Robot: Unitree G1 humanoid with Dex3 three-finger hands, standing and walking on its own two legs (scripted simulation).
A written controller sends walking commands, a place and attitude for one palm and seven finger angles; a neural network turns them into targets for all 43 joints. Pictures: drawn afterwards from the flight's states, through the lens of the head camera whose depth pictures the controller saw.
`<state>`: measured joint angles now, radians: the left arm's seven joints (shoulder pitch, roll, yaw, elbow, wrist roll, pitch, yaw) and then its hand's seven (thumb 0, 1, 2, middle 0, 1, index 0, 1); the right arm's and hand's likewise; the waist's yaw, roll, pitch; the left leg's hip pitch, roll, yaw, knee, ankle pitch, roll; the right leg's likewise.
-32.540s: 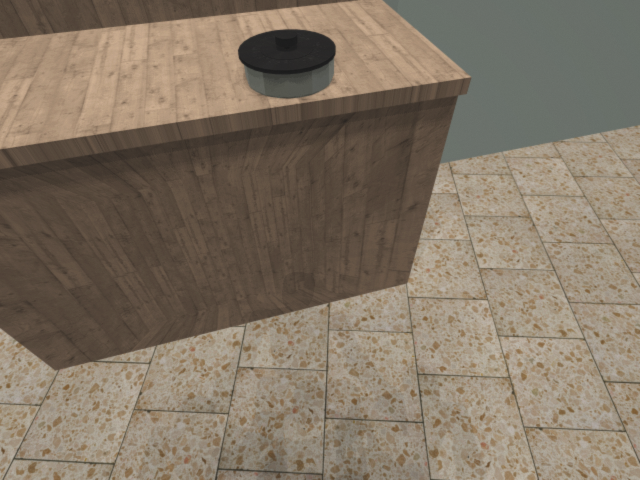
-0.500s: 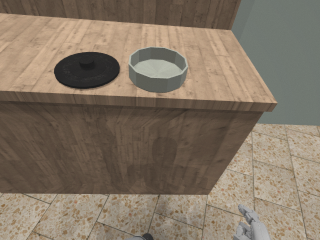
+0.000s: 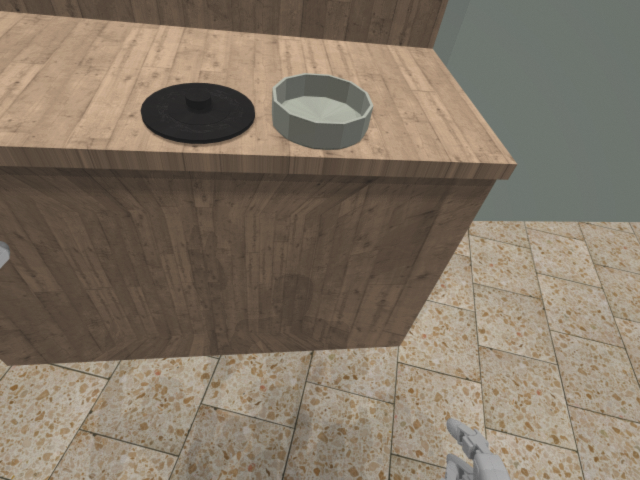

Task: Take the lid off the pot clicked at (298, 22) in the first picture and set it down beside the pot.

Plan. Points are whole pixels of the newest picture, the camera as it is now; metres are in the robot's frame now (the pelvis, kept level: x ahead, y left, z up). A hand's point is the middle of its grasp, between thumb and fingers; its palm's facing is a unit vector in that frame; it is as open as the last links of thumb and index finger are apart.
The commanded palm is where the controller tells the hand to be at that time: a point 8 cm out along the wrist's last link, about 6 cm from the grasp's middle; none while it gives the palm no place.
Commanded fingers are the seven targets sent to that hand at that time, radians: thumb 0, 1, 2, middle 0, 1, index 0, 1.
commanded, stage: stop stepping back and stand still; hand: left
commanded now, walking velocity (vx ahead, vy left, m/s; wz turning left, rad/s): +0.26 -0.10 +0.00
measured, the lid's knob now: (198, 99) +0.73 +0.25 +0.09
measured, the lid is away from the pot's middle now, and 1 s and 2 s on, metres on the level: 0.23 0.23 0.23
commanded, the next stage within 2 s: let the arm hang, fingers relaxed in 0.46 s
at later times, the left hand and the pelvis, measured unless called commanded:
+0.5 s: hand out of the picture +0.15 +0.25 +0.27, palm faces +0.39 -0.79 -0.48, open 7.4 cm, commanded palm none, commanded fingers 0.00 0.90 0.90 -0.20 -0.30 -0.20 -0.30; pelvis -0.04 +0.05 -0.01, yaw -1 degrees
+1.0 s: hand out of the picture -0.07 +0.22 -0.19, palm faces +0.07 -0.98 -0.20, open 7.2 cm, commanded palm none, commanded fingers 0.00 0.90 0.90 -0.20 -0.30 -0.20 -0.30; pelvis +0.02 +0.04 -0.02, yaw +3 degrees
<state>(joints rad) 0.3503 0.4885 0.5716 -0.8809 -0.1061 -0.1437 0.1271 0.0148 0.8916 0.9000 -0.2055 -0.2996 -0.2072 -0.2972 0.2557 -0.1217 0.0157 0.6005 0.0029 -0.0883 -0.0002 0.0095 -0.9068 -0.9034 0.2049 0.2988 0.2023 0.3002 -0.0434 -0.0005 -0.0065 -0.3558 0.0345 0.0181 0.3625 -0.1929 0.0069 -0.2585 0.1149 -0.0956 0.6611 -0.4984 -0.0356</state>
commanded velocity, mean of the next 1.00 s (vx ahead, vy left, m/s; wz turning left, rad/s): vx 0.04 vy -0.07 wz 0.00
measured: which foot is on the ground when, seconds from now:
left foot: down 0.00-0.04, up 0.06-0.24, down 0.26-1.00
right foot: up 0.00-0.06, down 0.08-0.26, up 0.28-0.52, down 0.54-1.00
